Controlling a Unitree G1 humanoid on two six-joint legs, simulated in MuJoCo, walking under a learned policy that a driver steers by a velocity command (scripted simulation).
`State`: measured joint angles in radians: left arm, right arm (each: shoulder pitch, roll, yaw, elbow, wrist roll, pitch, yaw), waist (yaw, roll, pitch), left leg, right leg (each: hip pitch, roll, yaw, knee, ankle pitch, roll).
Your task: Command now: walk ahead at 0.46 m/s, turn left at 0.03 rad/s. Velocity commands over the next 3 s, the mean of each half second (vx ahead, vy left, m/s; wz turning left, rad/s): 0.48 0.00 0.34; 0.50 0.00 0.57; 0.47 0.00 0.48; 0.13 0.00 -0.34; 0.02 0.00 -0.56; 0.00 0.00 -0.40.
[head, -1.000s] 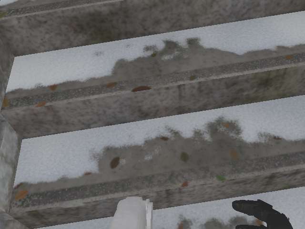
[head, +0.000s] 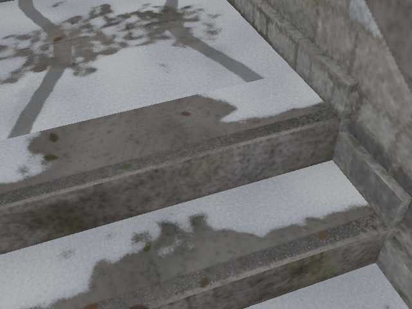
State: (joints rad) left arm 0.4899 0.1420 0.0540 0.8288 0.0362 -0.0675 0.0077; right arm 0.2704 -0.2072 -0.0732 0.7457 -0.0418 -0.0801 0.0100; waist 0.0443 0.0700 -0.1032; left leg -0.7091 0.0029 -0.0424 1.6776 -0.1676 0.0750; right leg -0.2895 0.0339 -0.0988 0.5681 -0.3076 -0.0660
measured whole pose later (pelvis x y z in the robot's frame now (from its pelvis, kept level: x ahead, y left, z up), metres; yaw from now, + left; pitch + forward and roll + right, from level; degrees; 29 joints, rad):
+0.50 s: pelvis +0.28 +0.04 +0.12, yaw +12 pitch +2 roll +2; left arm 0.27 0.16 0.03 0.70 0.05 -0.10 0.00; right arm 0.28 -0.22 -0.07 0.91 -0.03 -0.03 -0.02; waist 0.02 0.00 -0.07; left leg -0.50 -0.17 0.13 0.88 -0.44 0.18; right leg -0.77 -0.01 0.07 1.95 -0.07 -0.09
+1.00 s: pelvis +0.60 +0.09 +0.32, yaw +30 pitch +2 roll -4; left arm 0.30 0.21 0.07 0.92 0.05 -0.09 0.04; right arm 0.13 -0.18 -0.07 0.60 -0.02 -0.05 0.00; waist -0.04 0.05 -0.07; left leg -0.97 -0.09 -0.15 2.07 -0.18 0.14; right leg -0.37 0.00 -0.23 0.71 -0.36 -0.05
